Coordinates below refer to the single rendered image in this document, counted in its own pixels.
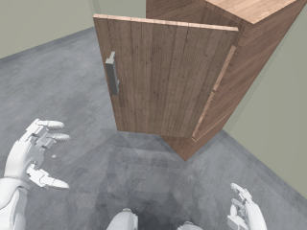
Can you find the robot left shin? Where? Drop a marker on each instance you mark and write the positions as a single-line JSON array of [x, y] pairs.
[[127, 210]]

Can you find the cupboard door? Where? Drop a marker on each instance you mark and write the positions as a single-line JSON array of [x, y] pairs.
[[166, 71]]

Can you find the handle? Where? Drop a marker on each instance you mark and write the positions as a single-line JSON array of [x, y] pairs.
[[112, 75]]

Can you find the robot left hand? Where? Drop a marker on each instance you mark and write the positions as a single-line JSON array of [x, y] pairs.
[[24, 152]]

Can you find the robot right hand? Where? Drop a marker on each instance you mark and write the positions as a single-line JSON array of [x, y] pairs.
[[250, 216]]

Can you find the robot left forearm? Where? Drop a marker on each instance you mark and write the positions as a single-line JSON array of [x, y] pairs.
[[13, 200]]

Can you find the robot right shin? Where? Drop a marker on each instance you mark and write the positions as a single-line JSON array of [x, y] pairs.
[[187, 222]]

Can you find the robot shin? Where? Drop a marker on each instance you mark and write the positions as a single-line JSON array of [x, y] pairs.
[[127, 210], [187, 222]]

